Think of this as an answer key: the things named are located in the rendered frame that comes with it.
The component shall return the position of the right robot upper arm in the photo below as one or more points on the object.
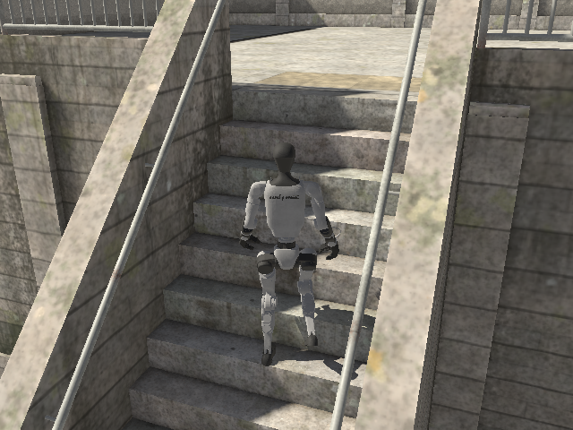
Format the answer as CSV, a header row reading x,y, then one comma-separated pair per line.
x,y
313,190

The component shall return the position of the robot right hand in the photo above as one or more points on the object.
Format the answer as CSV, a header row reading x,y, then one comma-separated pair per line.
x,y
334,249

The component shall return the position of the left robot upper arm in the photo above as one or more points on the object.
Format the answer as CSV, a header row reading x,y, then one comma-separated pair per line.
x,y
252,205

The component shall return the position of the robot left hand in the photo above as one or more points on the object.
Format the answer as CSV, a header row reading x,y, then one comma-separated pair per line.
x,y
245,245

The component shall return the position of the left robot forearm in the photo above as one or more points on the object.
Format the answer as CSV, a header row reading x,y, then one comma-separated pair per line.
x,y
245,232

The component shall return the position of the right robot shin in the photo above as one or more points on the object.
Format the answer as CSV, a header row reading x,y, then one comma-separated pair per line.
x,y
308,307

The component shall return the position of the robot right foot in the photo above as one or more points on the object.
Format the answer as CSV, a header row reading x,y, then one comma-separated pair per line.
x,y
311,341

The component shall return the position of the right robot forearm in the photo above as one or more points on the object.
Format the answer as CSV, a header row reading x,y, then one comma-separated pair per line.
x,y
328,235

